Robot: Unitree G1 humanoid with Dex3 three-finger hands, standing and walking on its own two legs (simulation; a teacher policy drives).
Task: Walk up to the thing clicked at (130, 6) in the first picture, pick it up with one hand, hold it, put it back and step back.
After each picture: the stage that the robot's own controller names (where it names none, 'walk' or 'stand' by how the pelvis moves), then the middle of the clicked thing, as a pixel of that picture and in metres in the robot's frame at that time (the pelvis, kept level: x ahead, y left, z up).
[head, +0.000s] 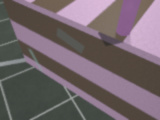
stand; (129, 8) +0.67 -0.18 +0.12
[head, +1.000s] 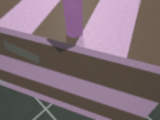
walk; (72, 6) +0.58 +0.08 +0.16
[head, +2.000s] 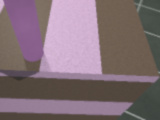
stand; (26, 26) +0.43 +0.19 +0.16
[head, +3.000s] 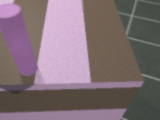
stand; (19, 45) +0.42 +0.22 +0.12
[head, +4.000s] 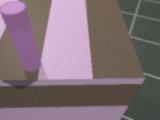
stand; (24, 41) +0.44 +0.21 +0.12
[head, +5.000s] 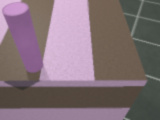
stand; (26, 42) +0.44 +0.21 +0.12
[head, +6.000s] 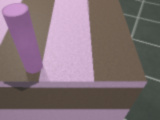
stand; (26, 43) +0.44 +0.21 +0.12
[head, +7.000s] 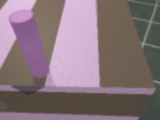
rise first; (32, 48) +0.42 +0.21 +0.12
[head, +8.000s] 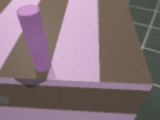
go down; (36, 42) +0.46 +0.19 +0.13
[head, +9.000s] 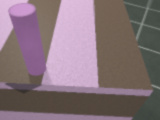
go down; (31, 44) +0.42 +0.20 +0.13
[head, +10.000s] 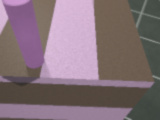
close in; (27, 35) +0.44 +0.19 +0.14
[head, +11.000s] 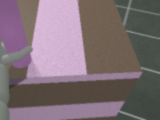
close; (12, 33) +0.44 +0.21 +0.16
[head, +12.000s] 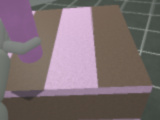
lift; (18, 20) +0.33 +0.16 +0.32
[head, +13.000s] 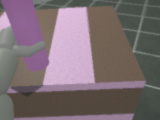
lift; (26, 27) +0.36 +0.16 +0.28
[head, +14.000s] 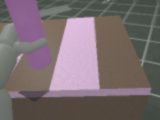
hold; (28, 24) +0.34 +0.16 +0.32
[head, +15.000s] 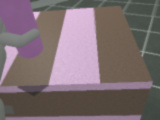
hold; (15, 10) +0.32 +0.16 +0.35
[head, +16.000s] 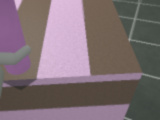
crouch; (6, 31) +0.34 +0.19 +0.27
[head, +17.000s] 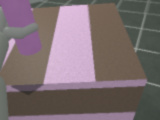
crouch; (17, 9) +0.39 +0.18 +0.32
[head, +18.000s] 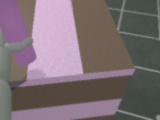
lower; (13, 27) +0.46 +0.20 +0.18
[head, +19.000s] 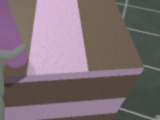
lower; (5, 32) +0.44 +0.22 +0.17
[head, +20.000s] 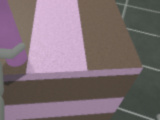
lower; (4, 30) +0.44 +0.23 +0.16
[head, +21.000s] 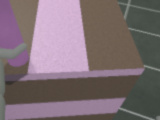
lower; (6, 31) +0.44 +0.22 +0.16
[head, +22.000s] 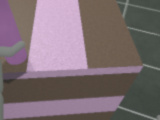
rest; (4, 28) +0.44 +0.23 +0.17
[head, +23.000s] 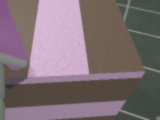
withdraw; (5, 35) +0.42 +0.23 +0.16
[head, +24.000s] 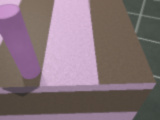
sink last; (20, 47) +0.40 +0.21 +0.15
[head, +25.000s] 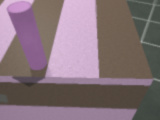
stand; (30, 40) +0.45 +0.22 +0.14
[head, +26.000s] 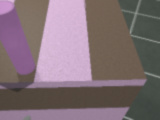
stand; (15, 43) +0.42 +0.23 +0.14
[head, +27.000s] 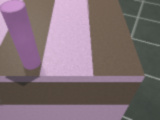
stand; (23, 39) +0.45 +0.23 +0.12
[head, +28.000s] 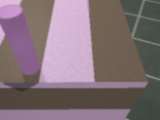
stand; (22, 44) +0.43 +0.22 +0.12
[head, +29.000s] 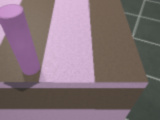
stand; (22, 44) +0.43 +0.22 +0.12
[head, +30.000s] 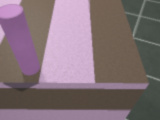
stand; (22, 44) +0.42 +0.22 +0.12
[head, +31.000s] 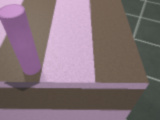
stand; (23, 44) +0.43 +0.22 +0.12
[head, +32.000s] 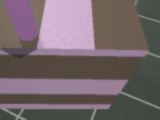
walk; (18, 6) +0.51 +0.23 +0.15
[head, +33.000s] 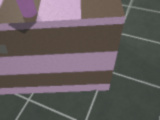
walk; out of the picture +0.69 +0.30 +0.14
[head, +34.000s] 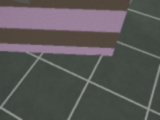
walk; out of the picture +0.99 +0.19 +0.15
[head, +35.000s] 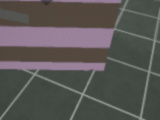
stand; out of the picture +1.04 +0.22 +0.13
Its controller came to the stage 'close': yes
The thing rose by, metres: 0.23
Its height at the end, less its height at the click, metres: +0.00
